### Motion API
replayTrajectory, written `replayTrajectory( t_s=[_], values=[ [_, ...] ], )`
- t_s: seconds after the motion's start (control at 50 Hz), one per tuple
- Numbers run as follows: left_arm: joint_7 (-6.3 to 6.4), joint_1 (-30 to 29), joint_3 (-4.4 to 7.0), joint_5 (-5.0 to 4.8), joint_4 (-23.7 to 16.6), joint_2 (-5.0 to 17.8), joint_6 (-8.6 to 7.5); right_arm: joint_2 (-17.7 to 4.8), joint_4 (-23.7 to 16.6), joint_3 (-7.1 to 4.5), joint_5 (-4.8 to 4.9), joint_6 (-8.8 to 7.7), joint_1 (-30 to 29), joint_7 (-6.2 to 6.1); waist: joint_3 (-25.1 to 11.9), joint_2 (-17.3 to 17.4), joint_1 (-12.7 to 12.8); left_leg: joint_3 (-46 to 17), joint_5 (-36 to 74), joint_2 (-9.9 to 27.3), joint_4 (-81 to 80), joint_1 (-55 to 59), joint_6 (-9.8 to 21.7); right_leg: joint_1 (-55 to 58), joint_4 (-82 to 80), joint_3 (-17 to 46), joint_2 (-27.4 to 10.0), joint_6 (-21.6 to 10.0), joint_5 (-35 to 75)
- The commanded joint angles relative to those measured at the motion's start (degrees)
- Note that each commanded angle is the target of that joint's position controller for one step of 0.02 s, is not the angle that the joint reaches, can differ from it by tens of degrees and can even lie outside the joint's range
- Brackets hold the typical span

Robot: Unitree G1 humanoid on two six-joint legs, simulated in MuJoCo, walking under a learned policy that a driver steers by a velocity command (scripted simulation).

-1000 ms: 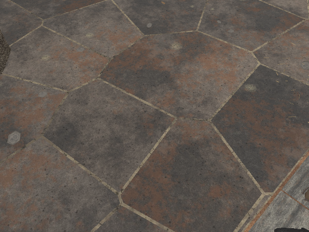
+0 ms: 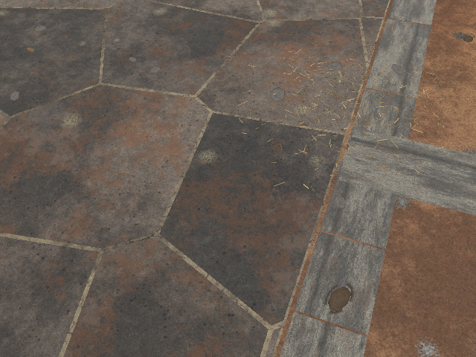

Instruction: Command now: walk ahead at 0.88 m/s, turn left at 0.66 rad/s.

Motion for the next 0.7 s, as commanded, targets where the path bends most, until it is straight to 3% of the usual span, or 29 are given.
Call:
replayTrajectory(
  t_s=[0.02,0.06,0.08,0.1,0.12,0.14,0.16,0.18,0.2,0.22,0.26,0.3,0.36,0.42,0.46,0.48,0.5,0.52,0.54,0.56,0.58,0.6,0.62,0.64,0.66,0.7],
  values=[
    [1.30,-3.1,0.92,-0.23,-1.9,7.9,-1.20,-1.9,-6.9,0.80,0.42,-0.77,-8.8,0.12,7.1,-7.4,-2.1,8.0,-0.5,-3.7,-8.6,8.3,3.7,-10.1,-0.2,-2.8,-14.1,2.1,72.3],
    [2.90,-4.1,1.80,0.21,-1.6,11.8,-0.33,-4.1,-5.6,0.36,0.71,-0.29,-2.1,-0.59,1.1,-10.7,-6.8,8.9,-4.6,-6.9,-10.1,16.5,6.2,-4.7,10.6,-2.9,-16.5,2.5,94.6],
    [3.36,-6.5,2.44,0.74,-2.2,13.7,0.61,-6.4,-3.3,-0.58,0.81,-0.15,6.7,-1.07,-3.7,-11.4,-11.6,8.1,-8.2,-8.5,-9.5,24.9,7.6,-5.0,21.4,-2.3,-17.6,2.1,99.3],
    [3.35,-9.6,2.99,1.24,-3.3,15.2,1.51,-9.4,0.3,-2.13,0.80,-0.12,18.3,-1.75,-8.7,-10.9,-16.9,5.5,-14.0,-9.4,-9.7,36.3,9.5,-9.4,36.2,-0.7,-18.3,0.9,97.3],
    [2.62,-13.1,3.25,0.63,-4.3,15.3,1.84,-12.3,3.0,-4.02,0.60,-0.47,28.1,-2.67,-10.9,-6.9,-21.8,-0.7,-14.4,-8.0,-17.9,49.8,12.5,-19.8,58.1,-0.4,-14.6,-0.1,77.5],
    [0.84,-17.5,1.09,0.74,-5.5,6.5,0.85,-14.1,3.2,-5.29,2.09,0.07,22.3,-3.87,-4.5,9.4,-16.5,-13.6,-18.4,-1.6,-22.3,53.8,13.6,-39.6,80.0,2.1,-1.0,-0.2,7.5],
    [0.11,-14.0,0.05,-0.54,-12.9,4.6,-0.89,-18.7,0.4,-5.72,0.20,0.39,15.3,-3.71,-9.4,13.0,-7.8,-46.6,-22.6,8.7,-31.9,63.3,25.4,-61.0,91.9,14.8,2.8,2.6,-1.8],
    [0.05,-16.4,-0.23,0.28,-13.5,7.5,-2.45,-15.9,-0.5,-5.74,0.37,0.03,15.4,-3.95,-9.1,1.3,-9.5,-53.3,-29.7,12.2,-40.4,61.8,24.5,-64.1,87.7,21.1,-1.1,1.3,1.6],
    [-0.17,-16.2,-0.26,0.01,-13.2,8.5,-3.19,-11.6,0.9,-4.74,0.13,-0.40,15.5,-4.46,-1.5,-4.9,-6.0,-50.0,-30.2,11.4,-43.7,52.3,21.5,-62.4,80.2,21.2,-4.0,1.0,4.4],
    [0.03,-17.0,-0.45,0.65,-13.1,8.1,-2.86,-9.3,1.5,-4.08,-0.27,-1.21,13.5,-4.71,2.6,-8.5,-2.9,-44.3,-25.2,8.9,-44.2,44.2,19.0,-59.1,73.9,20.7,-6.4,1.5,4.6],
    [-0.12,-15.2,-1.16,2.84,-12.2,7.3,-0.13,-9.0,0.7,-3.28,0.00,-3.17,10.1,-5.48,5.0,-8.4,0.9,-34.5,-18.3,3.2,-44.5,33.7,16.6,-53.5,67.4,19.7,-8.9,3.5,4.0],
    [-0.61,-19.3,-1.75,2.96,-14.2,6.7,1.52,-9.8,0.3,-3.18,0.75,-4.72,10.0,-5.01,6.7,-6.7,0.7,-29.0,-14.0,-0.5,-46.8,25.0,15.8,-49.9,57.5,16.4,-10.2,5.2,5.8],
    [-1.52,-30.0,-2.88,1.16,-18.4,4.8,1.50,-10.4,0.5,-3.70,0.99,-5.20,11.9,-4.69,7.8,-3.4,-3.6,-25.1,-3.0,-4.0,-47.5,21.8,12.7,-45.1,39.2,13.4,-9.1,6.1,20.0],
    [-1.38,-33.8,-3.01,-0.05,-20.1,4.8,1.11,-11.9,1.6,-4.46,1.46,-5.14,15.7,-4.23,3.5,0.0,-7.6,-25.9,14.8,-2.6,-44.3,30.9,9.8,-41.3,28.4,12.2,-5.5,4.5,29.2],
    [-0.94,-32.9,-2.48,-0.15,-20.2,6.4,0.67,-12.9,1.5,-4.88,1.36,-5.04,14.8,-4.64,1.0,0.8,-6.8,-26.2,23.4,-1.8,-39.8,36.3,7.8,-36.8,22.8,13.1,-3.7,3.4,28.2],
    [-0.48,-29.5,-1.73,-0.11,-19.3,8.1,0.49,-13.9,1.3,-5.09,1.30,-5.10,14.0,-4.86,-1.9,0.9,-5.1,-26.4,31.5,-1.8,-34.9,38.4,6.3,-31.2,21.2,13.4,-1.9,2.8,25.5],
    [0.24,-22.6,-0.37,-0.46,-17.4,11.2,0.27,-15.6,1.1,-5.42,0.84,-5.22,12.8,-4.81,-7.0,1.2,-1.5,-26.7,37.5,-1.7,-26.2,39.5,4.8,-22.8,22.0,14.2,-0.8,2.2,20.7],
    [1.13,-11.0,1.04,-0.83,-14.7,13.7,0.05,-17.3,0.3,-5.75,0.55,-5.50,8.8,-4.50,-12.4,1.3,6.1,-26.2,35.9,-2.9,-13.4,35.4,3.8,-10.3,22.0,14.7,-2.3,1.6,17.2],
    [2.43,2.4,2.93,0.19,-11.7,17.5,-0.14,-13.1,-1.0,-4.68,0.24,-6.33,5.9,-4.45,-18.7,-1.8,11.9,-23.0,23.1,-5.6,3.7,26.8,3.3,3.7,23.7,21.3,-10.1,0.3,3.5],
    [2.80,5.5,3.71,2.85,-10.6,20.7,-0.24,-2.2,-3.7,-1.92,1.55,-6.47,7.7,-4.66,-22.4,-18.0,8.4,-17.2,-27.4,-11.2,21.4,9.9,2.7,14.3,16.5,44.9,-26.8,-2.1,-15.3],
    [1.89,-2.2,4.25,2.21,-11.3,20.6,0.13,-4.5,-5.5,-1.02,2.20,-6.03,11.8,-4.60,-24.0,-25.3,2.7,-14.2,-23.5,-9.1,27.4,3.0,3.0,10.3,5.7,66.9,-29.8,-6.2,-22.8],
    [1.39,-9.3,3.27,1.54,-12.5,13.6,0.36,-7.9,-3.5,-1.42,0.56,-4.96,8.3,-4.68,-14.5,-14.8,2.1,-12.4,-16.1,-4.3,26.7,1.8,2.9,1.1,5.0,57.6,-25.9,-6.3,-25.9],
    [0.94,-11.1,2.50,1.14,-11.5,9.9,0.46,-8.1,-3.4,-1.40,-0.49,-4.43,5.9,-3.87,-8.8,-8.1,1.4,-11.0,-12.5,-2.4,23.9,3.2,2.3,-6.7,5.7,47.9,-23.1,-6.3,-16.1],
    [0.63,-10.3,2.15,1.43,-10.0,8.4,0.32,-7.3,-3.7,-1.21,-1.15,-3.98,3.9,-3.06,-6.2,-5.1,0.9,-10.8,-12.4,-1.2,21.9,4.5,1.9,-11.5,5.5,41.3,-20.7,-5.7,-7.9],
    [0.57,-8.2,1.59,1.41,-7.6,7.1,-0.16,-5.6,-4.7,-0.72,-1.58,-3.58,2.8,-2.24,-3.8,-5.7,0.1,-11.5,-13.0,-0.3,20.5,4.9,1.6,-15.3,4.8,36.5,-19.1,-5.8,-3.0],
    [-0.21,-5.3,1.12,0.41,-4.0,5.4,-1.49,-2.8,-6.4,0.52,-1.75,-2.78,0.8,-1.55,-0.8,-7.0,-1.1,-12.6,-13.8,0.6,18.0,3.3,1.3,-18.3,2.6,31.4,-18.2,-5.9,3.4]
  ],
)
Next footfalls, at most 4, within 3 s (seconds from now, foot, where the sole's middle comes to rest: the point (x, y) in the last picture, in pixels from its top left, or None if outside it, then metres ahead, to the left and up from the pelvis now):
0.14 left None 0.26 0.03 -0.75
0.54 right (268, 270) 0.73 -0.01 -0.75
0.96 left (134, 222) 0.90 0.43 -0.75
1.40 right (131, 126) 1.35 0.53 -0.75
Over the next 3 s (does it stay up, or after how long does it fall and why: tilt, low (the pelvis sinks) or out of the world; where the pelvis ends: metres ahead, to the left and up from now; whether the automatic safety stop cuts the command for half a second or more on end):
stays up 2.05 0.61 0.00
